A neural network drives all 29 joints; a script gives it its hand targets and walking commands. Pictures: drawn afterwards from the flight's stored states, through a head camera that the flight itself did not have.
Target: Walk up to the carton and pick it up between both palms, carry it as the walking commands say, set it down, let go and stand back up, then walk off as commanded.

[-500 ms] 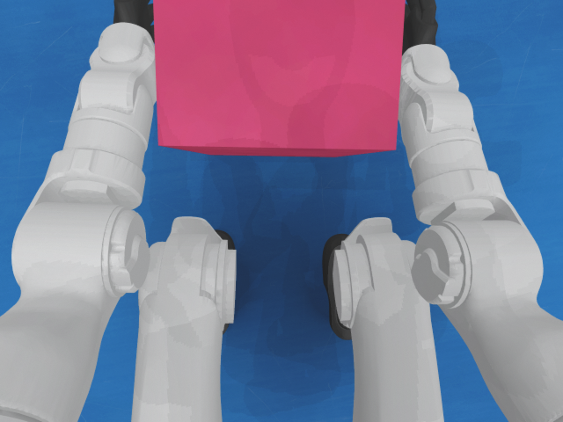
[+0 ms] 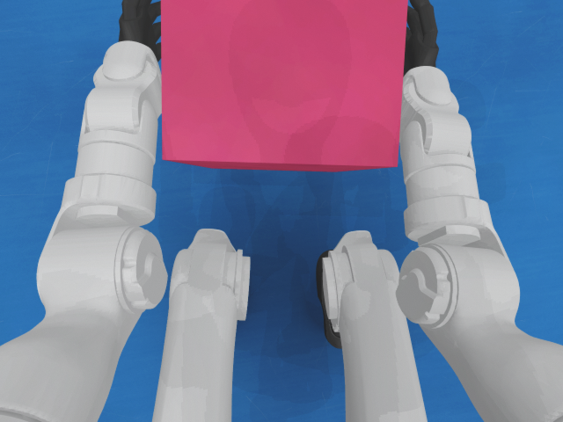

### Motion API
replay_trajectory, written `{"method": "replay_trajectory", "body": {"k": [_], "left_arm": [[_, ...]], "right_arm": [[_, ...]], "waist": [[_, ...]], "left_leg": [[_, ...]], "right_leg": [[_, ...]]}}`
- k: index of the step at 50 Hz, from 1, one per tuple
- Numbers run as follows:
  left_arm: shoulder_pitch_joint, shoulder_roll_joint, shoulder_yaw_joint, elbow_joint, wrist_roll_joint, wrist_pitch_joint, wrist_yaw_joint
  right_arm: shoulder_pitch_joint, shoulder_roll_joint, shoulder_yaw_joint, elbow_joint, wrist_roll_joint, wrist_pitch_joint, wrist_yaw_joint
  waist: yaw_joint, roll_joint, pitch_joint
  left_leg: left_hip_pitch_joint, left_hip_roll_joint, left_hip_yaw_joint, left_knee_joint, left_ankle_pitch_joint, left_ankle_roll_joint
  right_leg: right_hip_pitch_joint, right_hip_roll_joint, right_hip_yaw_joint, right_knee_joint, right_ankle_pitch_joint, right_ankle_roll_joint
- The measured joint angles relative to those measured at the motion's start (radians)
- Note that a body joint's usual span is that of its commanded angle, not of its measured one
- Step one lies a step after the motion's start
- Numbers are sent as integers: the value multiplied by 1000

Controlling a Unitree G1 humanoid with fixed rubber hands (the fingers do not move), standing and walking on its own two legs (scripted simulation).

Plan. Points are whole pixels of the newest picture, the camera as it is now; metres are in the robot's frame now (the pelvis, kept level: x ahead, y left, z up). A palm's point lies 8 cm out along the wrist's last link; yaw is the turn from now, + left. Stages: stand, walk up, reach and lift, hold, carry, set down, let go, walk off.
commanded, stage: reach and lift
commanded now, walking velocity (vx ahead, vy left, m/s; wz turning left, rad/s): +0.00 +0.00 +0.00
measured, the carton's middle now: (278, 89) +0.50 +0.02 -0.18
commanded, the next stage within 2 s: none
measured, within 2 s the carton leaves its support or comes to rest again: neither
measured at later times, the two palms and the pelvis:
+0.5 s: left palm (117, 34) +0.51 +0.18 -0.05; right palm (445, 61) +0.51 -0.13 -0.05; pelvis +0.00 +0.00 +0.05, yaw +1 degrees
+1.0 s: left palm (75, 14) +0.49 +0.18 +0.03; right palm (503, 50) +0.49 -0.14 +0.03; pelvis +0.01 +0.00 +0.10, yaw +1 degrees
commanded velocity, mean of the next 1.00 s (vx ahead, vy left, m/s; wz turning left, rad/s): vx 0.00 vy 0.00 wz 0.00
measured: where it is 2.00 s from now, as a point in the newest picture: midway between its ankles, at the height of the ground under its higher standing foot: (277, 313)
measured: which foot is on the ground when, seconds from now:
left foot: down 0.00-1.00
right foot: down 0.00-1.00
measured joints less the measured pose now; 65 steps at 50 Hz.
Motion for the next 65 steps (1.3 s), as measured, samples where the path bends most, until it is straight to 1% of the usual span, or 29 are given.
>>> {"method": "replay_trajectory", "body": {"k": [16,37,65], "left_arm": [[66,-32,18,-68,18,34,-7],[156,-81,75,-83,73,57,-37],[326,-137,62,-117,86,53,-44]], "right_arm": [[59,23,-7,-56,-11,32,14],[145,66,-40,-70,-60,58,38],[325,113,-23,-114,-78,60,54]], "waist": [[0,1,-69],[-7,8,-163],[-10,12,-242]], "left_leg": [[56,-9,-6,-94,12,-4],[200,-15,-21,-248,38,-9],[459,-20,-36,-456,50,-2]], "right_leg": [[52,7,12,-91,13,0],[192,14,24,-242,43,-8],[451,9,40,-452,55,-20]]}}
